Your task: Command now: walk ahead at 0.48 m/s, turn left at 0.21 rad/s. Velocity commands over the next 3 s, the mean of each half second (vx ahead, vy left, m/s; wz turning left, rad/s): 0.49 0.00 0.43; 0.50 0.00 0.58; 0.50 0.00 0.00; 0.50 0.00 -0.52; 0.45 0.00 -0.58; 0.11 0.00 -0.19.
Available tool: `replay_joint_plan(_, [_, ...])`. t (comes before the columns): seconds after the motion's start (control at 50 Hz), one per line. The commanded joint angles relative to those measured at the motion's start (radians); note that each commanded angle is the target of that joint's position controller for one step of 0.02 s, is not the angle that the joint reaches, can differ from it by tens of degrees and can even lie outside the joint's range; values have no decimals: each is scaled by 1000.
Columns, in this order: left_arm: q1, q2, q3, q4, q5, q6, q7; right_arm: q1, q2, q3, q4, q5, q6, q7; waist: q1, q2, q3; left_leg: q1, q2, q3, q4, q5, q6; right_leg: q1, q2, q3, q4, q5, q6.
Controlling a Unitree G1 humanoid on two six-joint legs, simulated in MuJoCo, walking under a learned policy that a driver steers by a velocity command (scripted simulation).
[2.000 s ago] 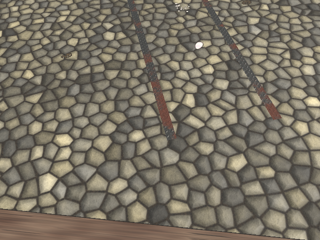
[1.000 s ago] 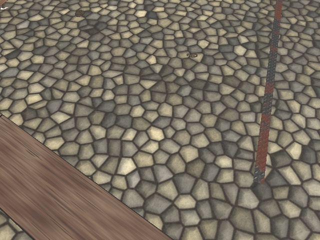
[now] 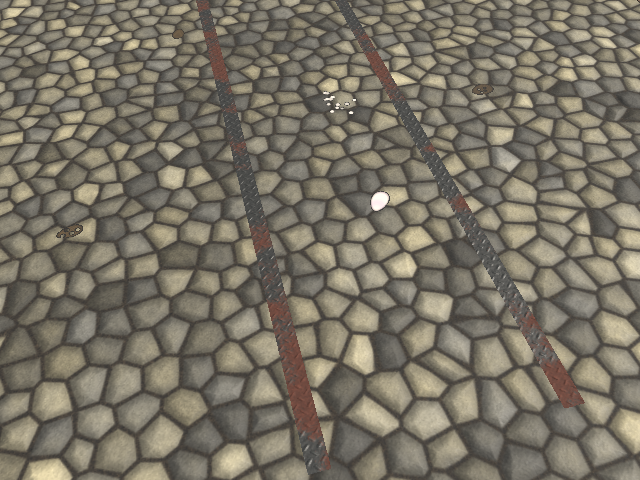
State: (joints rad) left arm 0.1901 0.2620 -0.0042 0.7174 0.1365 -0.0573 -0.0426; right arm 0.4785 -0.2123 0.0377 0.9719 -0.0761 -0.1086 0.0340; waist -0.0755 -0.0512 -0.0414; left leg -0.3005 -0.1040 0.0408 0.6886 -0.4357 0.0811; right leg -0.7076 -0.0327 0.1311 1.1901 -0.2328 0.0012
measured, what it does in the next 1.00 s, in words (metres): goes down, turning left: right foot 0.12 m lower, then left foot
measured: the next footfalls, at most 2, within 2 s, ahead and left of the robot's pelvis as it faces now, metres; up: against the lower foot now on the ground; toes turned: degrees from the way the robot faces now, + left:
right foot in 0.20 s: +0.28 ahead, -0.15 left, -0.12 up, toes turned +8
left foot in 0.66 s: +0.48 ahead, +0.18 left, -0.12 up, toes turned +25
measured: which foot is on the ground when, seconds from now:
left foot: down 0.00-0.20, up 0.22-0.64, down 0.66-1.00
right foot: up 0.00-0.18, down 0.20-0.68, up 0.70-1.00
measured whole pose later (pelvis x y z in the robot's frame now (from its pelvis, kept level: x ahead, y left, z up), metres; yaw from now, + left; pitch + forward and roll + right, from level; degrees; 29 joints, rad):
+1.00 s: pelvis +0.52 +0.12 -0.09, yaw +35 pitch +3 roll +0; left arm 0.02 0.28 0.06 0.73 0.00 -0.10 0.00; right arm 0.33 -0.26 -0.08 0.75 0.03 -0.04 -0.01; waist -0.06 -0.04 0.03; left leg -0.17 -0.12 -0.13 0.36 -0.23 0.09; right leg -0.67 -0.07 0.10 0.63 0.04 0.06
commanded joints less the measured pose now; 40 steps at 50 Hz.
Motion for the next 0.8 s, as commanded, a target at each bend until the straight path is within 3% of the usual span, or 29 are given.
replay_joint_plan(0.02, [27,21,-31,-46,-9,-5,-4,-224,-73,-7,-149,14,-75,-47,56,11,28,-261,107,-196,-179,78,146,192,-78,-33,-445,482,36])
replay_joint_plan(0.06, [-97,-1,-49,-79,-51,15,-23,-56,-165,-32,-88,5,-62,-26,-4,67,81,-415,96,-195,-149,-83,140,427,-10,-140,-582,499,68])
replay_joint_plan(0.08, [-118,21,-48,-95,-61,24,-24,-11,-167,-33,-72,-9,-56,-4,-8,69,99,-399,138,-258,-114,-143,153,436,-21,-117,-581,503,65])
replay_joint_plan(0.1, [-128,44,-44,-104,-53,28,-20,19,-161,-32,-78,3,-51,8,-11,64,121,-316,158,-304,-56,-173,161,389,-32,-105,-669,491,60])
replay_joint_plan(0.12, [-199,95,9,-128,-224,-17,13,13,-196,-76,-66,157,2,-67,-24,32,129,-192,164,-380,-28,-24,138,353,20,-45,-810,483,44])
replay_joint_plan(0.14, [-182,83,6,-108,-239,-38,24,44,-190,-73,-48,156,38,-94,-20,25,110,-73,160,-373,82,7,101,361,-5,-22,-922,554,31])
replay_joint_plan(0.16, [-116,78,14,-72,-211,-51,24,79,-163,-74,-33,135,64,-104,-12,33,76,-10,129,-338,207,43,77,420,-11,-51,-966,618,21])
replay_joint_plan(0.2, [251,96,50,37,-167,-55,16,96,-72,-65,-28,98,76,-89,142,3,-92,-306,38,-226,662,-217,17,919,-122,-20,-723,767,-8])
replay_joint_plan(0.22, [414,123,61,79,-150,-45,12,216,-1,-49,-29,120,59,-72,172,-115,-263,-580,44,-252,1005,-411,-17,1256,-289,103,-474,872,-62])
replay_joint_plan(0.24, [435,213,99,105,-173,-24,9,267,-30,-47,-82,142,30,-61,143,-277,-339,-704,106,-245,1191,-295,-41,1266,-409,332,-548,638,-152])
replay_joint_plan(0.26, [416,299,135,152,-187,-10,13,133,-41,-44,-160,177,13,-58,142,-331,-303,-879,127,-160,1287,-135,-65,1183,-523,584,-796,-120,-324])
replay_joint_plan(0.28, [327,162,100,131,-162,-7,36,-78,-86,-64,-182,177,21,-79,167,-49,-117,-931,169,-105,1288,-22,-76,997,-475,542,-921,-323,-315])
replay_joint_plan(0.3, [192,72,63,105,-140,-20,44,-181,-119,-80,-215,151,37,-90,140,51,3,-858,180,-118,1230,57,-79,783,-434,446,-951,-219,-293])
replay_joint_plan(0.32, [91,20,44,107,-140,-42,44,-188,-109,-93,-219,135,56,-91,76,51,95,-769,213,-192,1027,158,-78,607,-373,334,-972,-105,-245])
replay_joint_plan(0.34, [32,1,42,121,-143,-47,39,-178,-82,-94,-219,119,68,-86,35,-17,156,-701,233,-222,892,174,-77,488,-324,207,-973,-31,-193])
replay_joint_plan(0.36, [-3,-3,40,126,-131,-48,40,-169,-75,-102,-226,113,74,-80,14,-51,184,-567,231,-206,712,225,-87,346,-241,26,-1008,46,-137])
replay_joint_plan(0.4, [16,62,61,135,-103,-50,57,-178,-61,-109,-240,87,70,-68,21,-63,124,-421,205,-140,468,391,-107,311,-180,-108,-1018,179,-146])
replay_joint_plan(0.44, [41,111,76,143,-115,-54,74,-227,-34,-100,-264,91,68,-43,35,-40,75,-348,208,-123,250,495,-92,375,-198,-145,-1023,253,-156])
replay_joint_plan(0.5, [97,151,101,162,-154,-40,82,-352,-35,-91,-314,95,79,-17,87,5,93,-424,211,-102,92,462,-54,568,-268,-140,-1037,218,-163])
replay_joint_plan(0.58, [159,168,119,176,-160,-10,71,-491,-61,-98,-379,95,76,12,137,27,124,-446,184,-34,-25,349,-1,731,-279,-209,-973,278,-123])
replay_joint_plan(0.62, [155,203,130,170,-162,6,67,-470,-95,-115,-386,93,78,18,111,-2,75,-287,109,52,-52,231,34,738,-258,-272,-837,602,-100])
replay_joint_plan(0.64, [145,213,130,165,-161,13,68,-365,-129,-135,-364,95,79,18,43,-5,9,-110,58,84,-91,239,59,710,-234,-315,-671,777,-79])
replay_joint_plan(0.66, [146,193,120,154,-150,12,71,-169,-204,-175,-307,101,83,4,-46,23,-95,204,34,44,-101,275,102,554,-193,-342,-416,775,-40])
replay_joint_plan(0.68, [168,109,85,85,-114,-9,61,-52,-351,-212,-285,111,83,-15,-49,236,-205,614,302,-444,-153,199,257,102,-69,-343,15,199,35])
replay_joint_plan(0.7, [127,93,70,59,-125,-59,44,-13,-358,-200,-306,108,77,-18,-49,275,-377,759,447,-891,-359,95,364,-100,64,-105,216,-337,42])
replay_joint_plan(0.72, [29,160,93,36,-169,-85,33,-26,-292,-177,-296,88,71,-17,-74,192,-288,731,423,-771,-384,103,302,-221,8,-38,245,-267,19])
replay_joint_plan(0.74, [0,151,87,27,-174,-94,37,-94,-248,-165,-301,92,66,-22,-41,152,-179,580,384,-626,-380,182,263,-218,-33,-52,170,-177,2])
replay_joint_plan(0.76, [-5,145,90,34,-151,-94,48,-190,-216,-154,-319,95,64,-23,13,73,-101,402,341,-518,-388,287,232,-139,-71,-58,76,-114,5])
replay_joint_plan(0.8, [17,148,103,32,-130,-67,57,-293,-176,-142,-346,83,58,-26,91,100,-43,171,278,-413,-437,426,211,25,-103,-56,-34,-56,17])
Over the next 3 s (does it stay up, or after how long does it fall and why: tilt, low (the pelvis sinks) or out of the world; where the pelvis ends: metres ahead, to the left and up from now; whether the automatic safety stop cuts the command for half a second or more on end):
stays up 1.37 0.40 -0.10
